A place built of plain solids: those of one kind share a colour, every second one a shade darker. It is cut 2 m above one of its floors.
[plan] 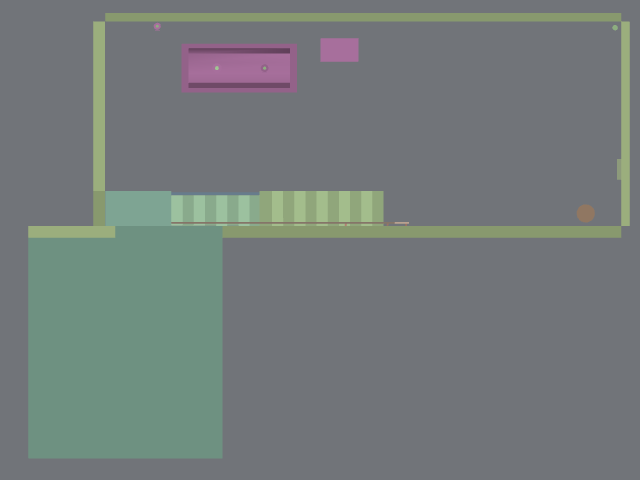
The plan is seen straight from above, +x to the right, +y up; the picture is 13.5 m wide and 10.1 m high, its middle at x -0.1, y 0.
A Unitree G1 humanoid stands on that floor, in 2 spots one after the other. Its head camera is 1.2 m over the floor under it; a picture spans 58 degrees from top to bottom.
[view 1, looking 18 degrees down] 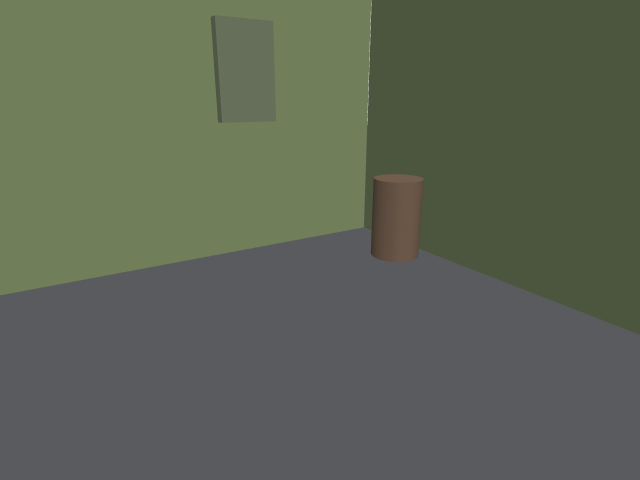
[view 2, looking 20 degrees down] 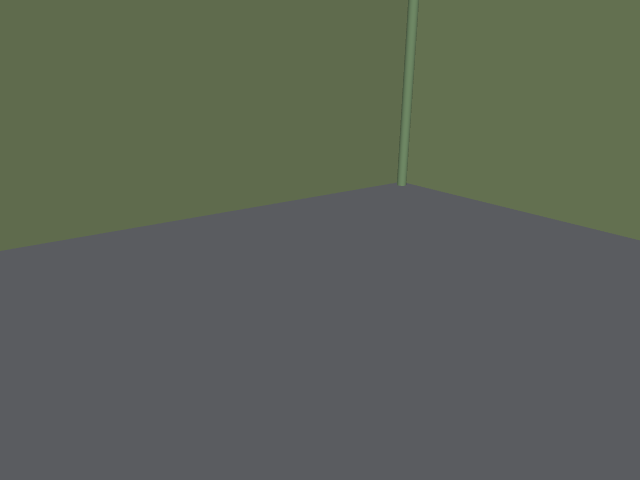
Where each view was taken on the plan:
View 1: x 2.99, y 2.83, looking -32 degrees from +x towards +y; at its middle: ground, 3.88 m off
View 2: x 2.24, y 0.71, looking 55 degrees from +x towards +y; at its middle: ground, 3.51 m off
